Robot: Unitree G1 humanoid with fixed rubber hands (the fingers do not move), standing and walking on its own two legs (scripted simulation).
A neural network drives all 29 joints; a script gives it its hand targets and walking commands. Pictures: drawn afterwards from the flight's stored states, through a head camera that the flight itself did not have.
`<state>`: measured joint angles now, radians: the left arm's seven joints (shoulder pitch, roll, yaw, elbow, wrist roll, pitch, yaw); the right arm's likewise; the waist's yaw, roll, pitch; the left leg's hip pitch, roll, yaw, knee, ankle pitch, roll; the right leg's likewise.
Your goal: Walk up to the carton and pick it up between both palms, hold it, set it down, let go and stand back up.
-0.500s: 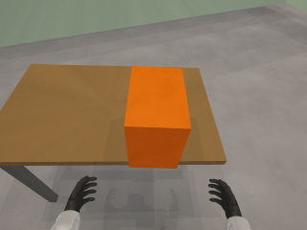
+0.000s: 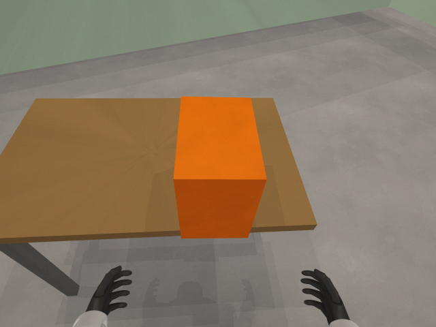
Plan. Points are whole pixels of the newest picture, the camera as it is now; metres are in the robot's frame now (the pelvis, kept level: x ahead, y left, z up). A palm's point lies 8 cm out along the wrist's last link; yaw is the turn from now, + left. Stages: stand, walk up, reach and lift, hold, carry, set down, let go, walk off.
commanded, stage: set down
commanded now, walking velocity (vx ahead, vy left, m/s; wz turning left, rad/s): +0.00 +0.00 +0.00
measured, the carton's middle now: (215, 169) +0.46 +0.01 -0.02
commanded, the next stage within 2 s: let go in 0.22 s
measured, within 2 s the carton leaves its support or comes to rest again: neither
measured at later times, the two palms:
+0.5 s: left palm (94, 312) +0.16 +0.23 -0.08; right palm (341, 321) +0.15 -0.23 -0.08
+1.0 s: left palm out of the picture +0.13 +0.28 -0.09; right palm out of the picture +0.11 -0.28 -0.09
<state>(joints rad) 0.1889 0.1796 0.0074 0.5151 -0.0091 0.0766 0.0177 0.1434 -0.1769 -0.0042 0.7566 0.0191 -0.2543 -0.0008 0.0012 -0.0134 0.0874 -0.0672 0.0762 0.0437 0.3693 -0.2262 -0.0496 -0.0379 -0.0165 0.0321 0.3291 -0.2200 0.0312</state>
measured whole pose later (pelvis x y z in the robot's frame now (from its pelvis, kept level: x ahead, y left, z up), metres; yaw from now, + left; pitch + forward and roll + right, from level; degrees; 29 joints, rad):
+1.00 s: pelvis +0.00 +0.00 -0.01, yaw +1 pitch -2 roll +0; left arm 0.22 0.31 0.05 0.68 0.03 0.00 0.00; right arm 0.25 -0.31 -0.06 0.76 -0.03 -0.03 0.00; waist 0.00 -0.01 0.00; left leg -0.17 0.07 0.02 0.48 -0.28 -0.04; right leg -0.14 -0.03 0.02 0.46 -0.29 0.03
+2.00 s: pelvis -0.07 +0.00 -0.01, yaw +2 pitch -4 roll +0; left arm 0.32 0.38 0.01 0.90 0.01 -0.01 0.00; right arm 0.26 -0.37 -0.02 0.93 -0.01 0.00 0.02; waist 0.01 0.00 0.02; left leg -0.23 0.05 0.01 0.45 -0.16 -0.03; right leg -0.21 -0.04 0.01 0.46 -0.19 0.03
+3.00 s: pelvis -0.03 +0.00 +0.00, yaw +1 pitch -3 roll +0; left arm 0.20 0.36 0.01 1.01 0.00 -0.02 0.01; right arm 0.20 -0.35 -0.01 1.02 0.00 -0.01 0.00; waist 0.00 0.00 0.05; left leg -0.14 0.05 0.03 0.37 -0.17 -0.04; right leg -0.13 -0.04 0.02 0.37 -0.19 0.04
